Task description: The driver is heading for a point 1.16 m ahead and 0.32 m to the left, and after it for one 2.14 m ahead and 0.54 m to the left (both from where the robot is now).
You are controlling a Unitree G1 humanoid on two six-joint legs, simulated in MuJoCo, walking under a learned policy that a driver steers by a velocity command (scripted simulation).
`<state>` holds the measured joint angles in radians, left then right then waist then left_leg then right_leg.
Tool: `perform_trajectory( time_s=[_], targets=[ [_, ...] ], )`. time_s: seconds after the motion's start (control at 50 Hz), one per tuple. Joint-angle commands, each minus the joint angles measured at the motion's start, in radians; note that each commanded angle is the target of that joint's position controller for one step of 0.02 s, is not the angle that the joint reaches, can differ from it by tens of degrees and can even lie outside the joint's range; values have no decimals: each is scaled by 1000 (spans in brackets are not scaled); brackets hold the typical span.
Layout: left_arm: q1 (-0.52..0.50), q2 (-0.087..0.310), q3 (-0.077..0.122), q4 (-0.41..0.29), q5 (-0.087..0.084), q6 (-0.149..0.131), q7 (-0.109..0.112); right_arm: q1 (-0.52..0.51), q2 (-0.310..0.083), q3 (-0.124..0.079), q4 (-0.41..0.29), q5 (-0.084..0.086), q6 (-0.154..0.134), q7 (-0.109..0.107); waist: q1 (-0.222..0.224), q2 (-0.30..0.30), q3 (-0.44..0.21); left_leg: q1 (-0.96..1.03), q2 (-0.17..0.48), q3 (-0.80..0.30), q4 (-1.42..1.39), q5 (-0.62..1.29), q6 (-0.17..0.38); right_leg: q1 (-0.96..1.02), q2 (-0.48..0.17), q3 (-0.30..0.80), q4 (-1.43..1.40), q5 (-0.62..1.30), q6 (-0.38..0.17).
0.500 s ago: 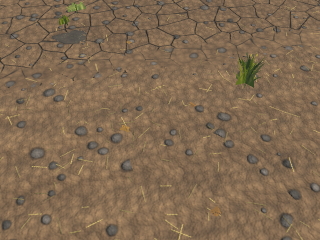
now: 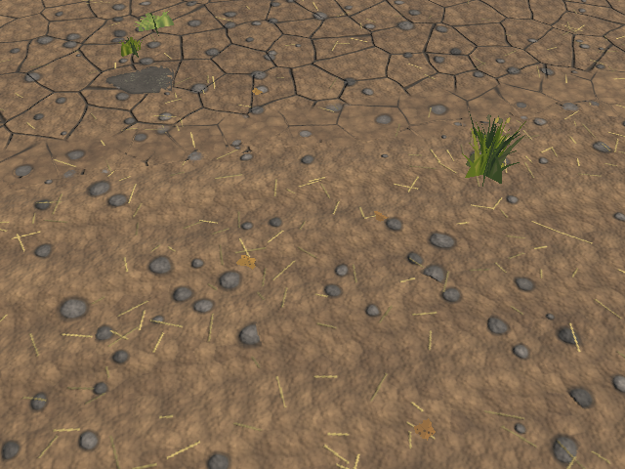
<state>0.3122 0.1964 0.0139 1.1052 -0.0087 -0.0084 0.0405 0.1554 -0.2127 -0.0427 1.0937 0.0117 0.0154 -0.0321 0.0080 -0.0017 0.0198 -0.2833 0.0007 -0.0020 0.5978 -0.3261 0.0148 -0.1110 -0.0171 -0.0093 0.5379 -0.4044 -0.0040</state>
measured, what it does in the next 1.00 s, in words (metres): walks ahead: right foot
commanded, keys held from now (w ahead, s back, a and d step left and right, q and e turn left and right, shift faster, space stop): w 0.66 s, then w+q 0.34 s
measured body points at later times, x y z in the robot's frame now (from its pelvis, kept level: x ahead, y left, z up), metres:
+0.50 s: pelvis +0.17 +0.02 +0.01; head +0.19 +0.02 +0.46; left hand +0.36 +0.25 -0.10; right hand +0.07 -0.22 -0.13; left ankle +0.03 +0.12 -0.73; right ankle +0.34 -0.14 -0.69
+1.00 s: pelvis +0.45 -0.05 +0.01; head +0.46 -0.04 +0.46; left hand +0.42 +0.21 -0.13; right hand +0.61 -0.29 -0.11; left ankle +0.61 +0.15 -0.66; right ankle +0.39 -0.13 -0.73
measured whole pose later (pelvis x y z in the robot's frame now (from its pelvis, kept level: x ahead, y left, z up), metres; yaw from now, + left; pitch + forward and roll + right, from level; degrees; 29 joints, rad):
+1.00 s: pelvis +0.45 -0.05 +0.01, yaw +7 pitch +0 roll -2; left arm 0.33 0.22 0.05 1.04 0.02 -0.11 0.01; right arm 0.15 -0.25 -0.08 0.93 0.02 -0.06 0.00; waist 0.05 0.03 0.00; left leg -0.73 0.11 -0.09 0.83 0.06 0.05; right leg 0.01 0.06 -0.19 0.20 -0.22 -0.06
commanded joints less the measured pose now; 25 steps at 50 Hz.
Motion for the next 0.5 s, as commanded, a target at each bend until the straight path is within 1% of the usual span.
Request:
perform_trajectory(
  time_s=[0.02, 0.04, 0.06, 0.08, 0.1, 0.12, 0.14, 0.16, 0.18, 0.2, 0.22, 0.24, 0.26, 0.28, 0.3, 0.32, 0.36, 0.4, 0.44, 0.48, 0.5],
  targets=[
    [108, 177, 41, -18, -16, -23, 6, -68, -71, -13, -60, 8, -41, 9, 32, -141, 168, -145, -42, 77, 80, -179, 29, -150, -184, 274, -304, -427, -161],
    [102, 206, 52, -20, -21, -35, 5, -82, -59, -11, -71, 13, -60, 18, 30, -182, 202, -200, -18, 73, 153, -110, 37, -135, -270, 377, -345, -425, -205],
    [93, 199, 54, -26, -21, -47, 2, -92, -56, -9, -80, 15, -77, 26, 24, -177, 222, -225, 13, 49, 177, -93, 51, -136, -309, 416, -349, -360, -224],
    [74, 183, 52, -35, -19, -55, -2, -72, -54, -10, -79, 19, -91, 34, 4, -167, 219, -208, 25, 47, 143, -103, 64, -129, -304, 389, -323, -271, -215],
    [44, 171, 50, -46, -21, -58, -8, -16, -53, -13, -62, 24, -99, 40, -31, -159, 201, -116, 17, 63, 46, -104, 74, -152, -270, 324, -280, -200, -187],
    [7, 162, 47, -61, -22, -57, -14, 86, -64, -23, -22, 27, -103, 42, -77, -133, 168, 60, -11, 79, -55, -65, 78, -223, -208, 238, -212, -126, -149],
    [-39, 154, 44, -85, -19, -63, -18, 209, -110, -44, 19, 19, -104, 41, -124, -57, 118, 231, 11, 0, -116, -2, 89, -304, -127, 137, -42, 82, -105],
    [-55, 92, 29, -125, -15, -76, -16, 346, -225, -77, 49, 20, -108, 44, -155, 223, 52, 393, 197, -358, -283, -92, 192, -478, 25, -46, 320, 115, -22],
    [-78, 83, 27, -155, -24, -93, -13, 432, -228, -67, 59, 5, -120, 56, -169, 311, -21, 475, 377, -744, -442, -127, 301, -619, 75, 32, 605, -145, -12],
    [-87, 110, 37, -162, -45, -104, -21, 326, -160, -38, 34, -4, -134, 54, -105, 168, 34, 425, 400, -702, -423, -123, 285, -695, 6, 114, 743, -116, -44],
    [-78, 105, 37, -153, -50, -109, -31, 250, -119, -25, 3, -4, -140, 55, -73, 111, 60, 378, 357, -560, -413, -84, 249, -704, -40, 110, 773, -26, -72],
    [-74, 104, 42, -147, -42, -112, -33, 205, -105, -16, -14, -3, -141, 58, -49, 64, 75, 340, 315, -441, -426, -30, 217, -701, -79, 95, 728, 68, -86],
    [-82, 123, 55, -146, -30, -110, -33, 186, -85, -6, -24, -5, -138, 59, -35, 56, 81, 307, 276, -341, -437, 67, 187, -667, -107, 85, 662, 132, -88],
    [-82, 128, 63, -145, -25, -104, -37, 200, -68, 2, -21, -9, -131, 56, -30, 73, 75, 283, 239, -261, -449, 139, 166, -622, -116, 66, 613, 167, -80],
    [-87, 116, 64, -145, -24, -97, -41, 229, -68, 4, -16, -11, -124, 50, -31, 81, 70, 281, 220, -213, -456, 207, 162, -607, -116, 46, 572, 188, -67],
    [-106, 100, 63, -152, -20, -90, -44, 255, -80, 4, -12, -13, -120, 42, -33, 75, 70, 282, 212, -180, -463, 265, 166, -613, -113, 27, 535, 210, -51],
    [-194, 75, 56, -189, -15, -83, -44, 278, -116, 0, -14, -15, -114, 27, -44, 58, 90, 269, 215, -146, -484, 318, 178, -640, -109, 10, 409, 261, -21],
    [-293, 58, 46, -227, -14, -82, -48, 280, -136, -3, -25, -17, -108, 16, -61, 63, 107, 232, 205, -108, -503, 315, 176, -611, -92, -5, 254, 338, -6],
    [-360, 64, 40, -249, -18, -83, -57, 302, -150, -9, -27, -12, -107, 12, -76, 79, 117, 212, 202, -78, -518, 299, 173, -560, -67, -29, 149, 398, -3],
    [-407, 75, 37, -268, -22, -84, -66, 331, -150, -14, -19, -3, -106, 11, -82, 80, 136, 232, 223, -65, -520, 300, 172, -540, -59, -30, 90, 422, -14],
    [-425, 80, 37, -278, -23, -85, -72, 338, -149, -16, -16, 2, -104, 11, -78, 80, 144, 260, 237, -61, -514, 313, 168, -540, -60, -21, 65, 422, -26]
  ],
)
